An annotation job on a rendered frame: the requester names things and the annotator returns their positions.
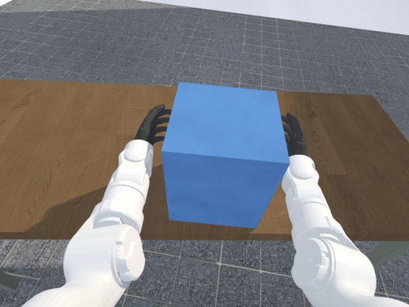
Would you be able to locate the robot left upper arm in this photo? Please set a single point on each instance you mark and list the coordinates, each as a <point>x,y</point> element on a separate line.
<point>99,265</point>

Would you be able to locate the robot right upper arm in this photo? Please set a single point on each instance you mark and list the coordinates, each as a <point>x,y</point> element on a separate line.
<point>333,275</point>

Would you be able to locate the right robot hand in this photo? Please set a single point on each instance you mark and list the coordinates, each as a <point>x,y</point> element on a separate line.
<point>295,139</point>

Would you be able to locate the carton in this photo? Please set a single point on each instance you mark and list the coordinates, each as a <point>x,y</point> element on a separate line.
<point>224,154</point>

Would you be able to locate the robot right forearm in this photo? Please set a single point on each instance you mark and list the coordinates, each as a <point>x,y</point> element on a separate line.
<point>308,210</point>

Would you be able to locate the robot left forearm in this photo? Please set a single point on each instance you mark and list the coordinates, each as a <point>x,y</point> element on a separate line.
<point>127,190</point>

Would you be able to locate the left robot hand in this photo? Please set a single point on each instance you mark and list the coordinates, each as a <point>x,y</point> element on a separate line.
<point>148,128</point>

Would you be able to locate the table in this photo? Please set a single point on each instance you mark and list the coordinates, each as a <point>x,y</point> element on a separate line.
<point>60,144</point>

